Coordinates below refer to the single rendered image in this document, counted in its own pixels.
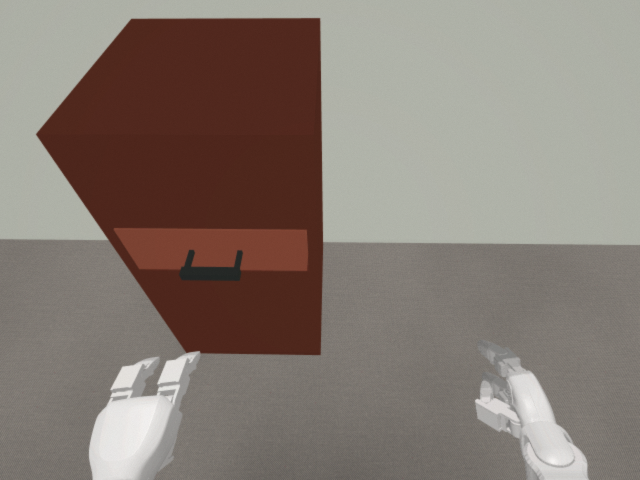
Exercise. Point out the right robot hand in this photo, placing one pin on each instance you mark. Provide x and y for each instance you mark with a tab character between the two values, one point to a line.
521	398

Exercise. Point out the drawer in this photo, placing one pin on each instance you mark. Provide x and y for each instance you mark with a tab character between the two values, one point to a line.
263	249

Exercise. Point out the right robot forearm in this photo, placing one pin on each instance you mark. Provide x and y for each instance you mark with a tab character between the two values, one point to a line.
549	453

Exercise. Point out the cabinet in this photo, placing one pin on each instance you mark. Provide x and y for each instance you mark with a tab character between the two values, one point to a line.
208	123

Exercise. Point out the handle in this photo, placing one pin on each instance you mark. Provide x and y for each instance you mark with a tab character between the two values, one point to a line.
211	273

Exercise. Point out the left robot hand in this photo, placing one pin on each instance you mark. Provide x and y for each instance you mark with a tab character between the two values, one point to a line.
133	437

